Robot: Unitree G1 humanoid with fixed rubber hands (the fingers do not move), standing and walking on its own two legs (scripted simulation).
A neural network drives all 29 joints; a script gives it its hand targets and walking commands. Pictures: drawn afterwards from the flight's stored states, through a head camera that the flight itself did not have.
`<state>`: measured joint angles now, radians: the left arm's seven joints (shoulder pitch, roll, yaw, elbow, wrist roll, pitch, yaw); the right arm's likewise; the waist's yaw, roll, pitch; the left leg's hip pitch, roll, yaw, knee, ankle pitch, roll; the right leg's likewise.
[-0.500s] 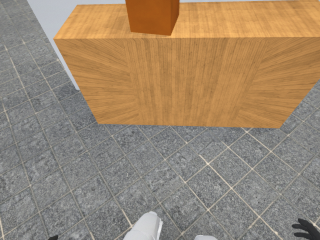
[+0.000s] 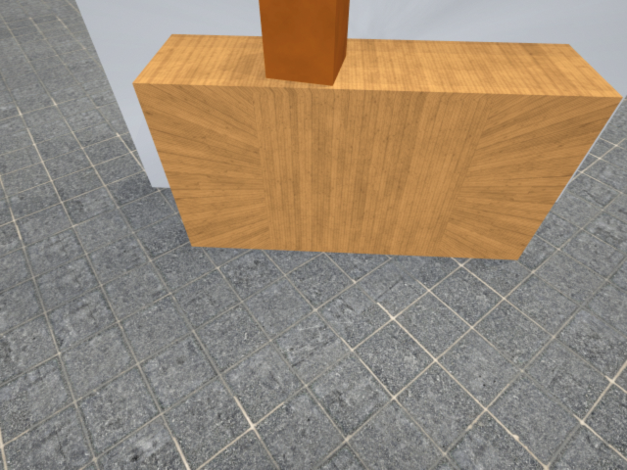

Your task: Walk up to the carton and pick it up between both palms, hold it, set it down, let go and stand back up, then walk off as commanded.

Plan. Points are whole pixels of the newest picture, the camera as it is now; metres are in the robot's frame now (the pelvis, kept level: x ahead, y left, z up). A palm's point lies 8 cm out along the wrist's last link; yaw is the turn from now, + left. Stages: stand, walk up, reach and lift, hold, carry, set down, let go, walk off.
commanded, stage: walk off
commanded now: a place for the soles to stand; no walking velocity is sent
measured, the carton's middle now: (307, 22) +1.22 +0.04 +0.09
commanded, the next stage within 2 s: stand in 0.56 s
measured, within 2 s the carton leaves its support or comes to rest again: neither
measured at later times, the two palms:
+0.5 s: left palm out of the picture +0.06 +0.33 -0.08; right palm out of the picture +0.06 -0.31 -0.09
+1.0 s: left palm out of the picture +0.10 +0.29 -0.08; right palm out of the picture +0.12 -0.31 -0.08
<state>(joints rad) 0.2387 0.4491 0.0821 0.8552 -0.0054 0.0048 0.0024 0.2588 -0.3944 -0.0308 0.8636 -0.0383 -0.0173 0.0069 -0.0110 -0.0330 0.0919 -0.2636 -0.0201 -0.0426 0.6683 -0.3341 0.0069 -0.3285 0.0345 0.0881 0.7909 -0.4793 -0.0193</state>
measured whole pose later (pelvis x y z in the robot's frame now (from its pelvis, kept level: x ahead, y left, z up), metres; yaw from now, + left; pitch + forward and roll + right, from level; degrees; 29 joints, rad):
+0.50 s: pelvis -0.02 +0.01 +0.01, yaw +3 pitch -4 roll +0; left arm 0.17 0.39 0.05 0.97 0.00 -0.03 -0.01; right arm 0.21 -0.41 -0.05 0.99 -0.01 -0.03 0.02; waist -0.01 0.01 0.06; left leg -0.21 -0.04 -0.06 0.55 -0.26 0.01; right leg -0.24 -0.02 0.04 0.55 -0.25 0.02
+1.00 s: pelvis +0.00 -0.01 +0.03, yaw +2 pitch -3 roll +0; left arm 0.04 0.36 0.01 1.08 0.01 -0.02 0.00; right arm 0.01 -0.38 -0.02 1.10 0.00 -0.03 0.00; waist 0.00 -0.01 0.09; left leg -0.10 0.00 -0.05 0.35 -0.19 -0.02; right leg -0.14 0.01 0.05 0.36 -0.16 0.01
